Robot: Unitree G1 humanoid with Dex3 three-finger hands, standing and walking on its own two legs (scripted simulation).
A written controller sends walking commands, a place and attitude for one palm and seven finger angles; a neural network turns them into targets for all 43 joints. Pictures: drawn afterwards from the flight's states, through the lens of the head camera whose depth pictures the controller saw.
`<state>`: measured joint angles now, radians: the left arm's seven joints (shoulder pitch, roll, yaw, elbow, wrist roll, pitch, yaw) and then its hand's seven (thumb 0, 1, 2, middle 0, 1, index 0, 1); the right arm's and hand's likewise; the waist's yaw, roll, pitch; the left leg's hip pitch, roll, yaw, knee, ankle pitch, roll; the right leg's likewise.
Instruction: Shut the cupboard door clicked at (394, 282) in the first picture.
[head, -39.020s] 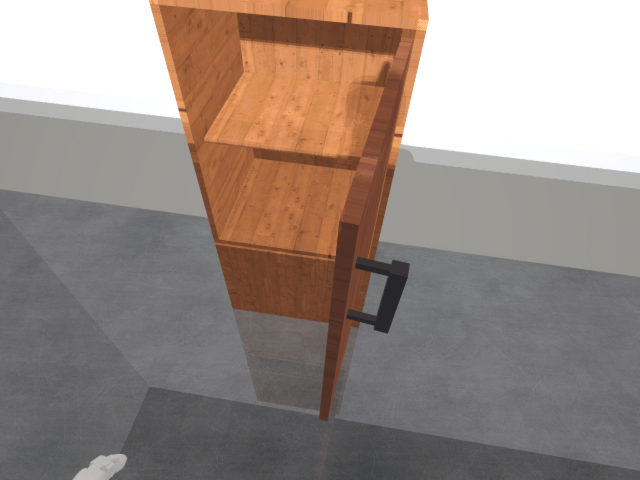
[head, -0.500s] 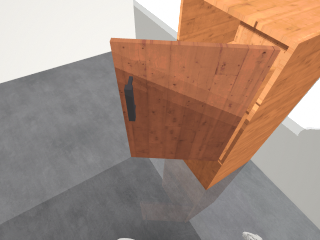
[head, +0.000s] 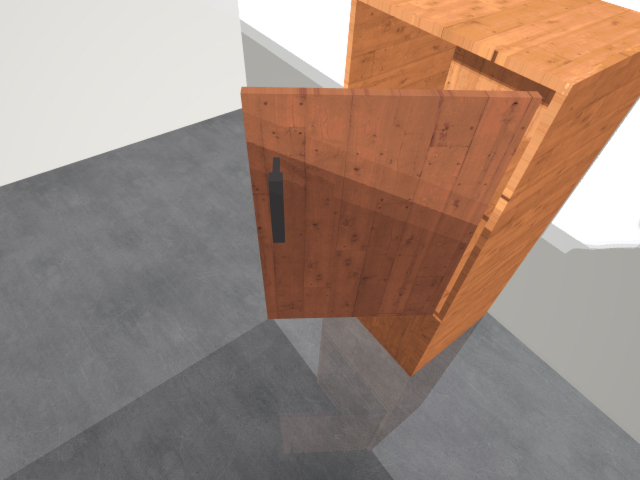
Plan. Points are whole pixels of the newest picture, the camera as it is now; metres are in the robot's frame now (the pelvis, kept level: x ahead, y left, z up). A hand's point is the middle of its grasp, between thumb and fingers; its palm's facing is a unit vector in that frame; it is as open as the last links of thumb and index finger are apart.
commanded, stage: come to a stop and stand still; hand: left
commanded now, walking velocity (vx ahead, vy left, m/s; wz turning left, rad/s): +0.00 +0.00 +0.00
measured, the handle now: (277, 201) +0.51 +0.10 +0.05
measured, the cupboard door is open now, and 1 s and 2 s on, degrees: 56 56 56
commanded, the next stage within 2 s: look again from close up in 0.28 s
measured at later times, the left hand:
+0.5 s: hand out of the picture -0.02 +0.15 -0.18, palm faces +0.03 -0.98 -0.19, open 7.4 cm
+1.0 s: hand out of the picture +0.03 +0.20 -0.16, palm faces +0.02 -0.95 -0.32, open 7.4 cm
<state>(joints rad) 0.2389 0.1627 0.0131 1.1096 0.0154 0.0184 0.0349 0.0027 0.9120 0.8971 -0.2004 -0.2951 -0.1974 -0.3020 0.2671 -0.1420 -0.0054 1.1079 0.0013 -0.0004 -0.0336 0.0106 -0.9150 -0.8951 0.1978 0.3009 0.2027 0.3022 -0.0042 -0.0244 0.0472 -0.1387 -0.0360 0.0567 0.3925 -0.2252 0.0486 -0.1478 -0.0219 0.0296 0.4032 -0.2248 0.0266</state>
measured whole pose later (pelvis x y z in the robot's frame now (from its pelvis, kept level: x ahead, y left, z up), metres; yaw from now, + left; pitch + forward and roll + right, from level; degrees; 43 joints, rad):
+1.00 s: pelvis -0.04 -0.03 +0.00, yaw +2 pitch -3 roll +0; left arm 0.21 0.30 0.00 1.00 0.02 -0.01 0.01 0.00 0.91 0.90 -0.20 -0.30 -0.20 -0.30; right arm 0.17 -0.30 -0.01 1.03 -0.01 0.00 0.00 0.01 -0.90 -0.90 0.20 0.30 0.20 0.30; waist 0.00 0.00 0.01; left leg -0.19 0.00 0.01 0.43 -0.18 0.00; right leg -0.18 0.02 -0.02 0.43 -0.19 -0.02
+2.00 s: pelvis +0.06 -0.08 +0.00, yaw +2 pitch -1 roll -2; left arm 0.26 0.20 0.08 0.98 0.04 0.06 0.00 0.01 0.93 0.90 -0.20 -0.29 -0.20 -0.30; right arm 0.33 -0.10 -0.04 1.08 -0.03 -0.02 -0.05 0.01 -0.91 -0.90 0.20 0.30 0.20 0.30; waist -0.02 -0.05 0.03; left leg -0.15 0.09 0.14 0.44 -0.26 0.00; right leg -0.47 -0.10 -0.01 0.87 -0.24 0.04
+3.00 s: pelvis +0.08 -0.15 -0.01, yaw +3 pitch -1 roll +1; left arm 0.34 0.16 0.00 1.03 0.03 0.01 0.03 0.00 0.91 0.90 -0.20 -0.30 -0.20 -0.30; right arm 0.30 -0.19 -0.01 1.00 -0.01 0.01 -0.01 0.01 -0.92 -0.90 0.20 0.30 0.20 0.30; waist 0.01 0.05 0.02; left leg -0.21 -0.06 0.13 0.45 -0.23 0.09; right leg -0.29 -0.04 -0.03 0.52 -0.20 -0.01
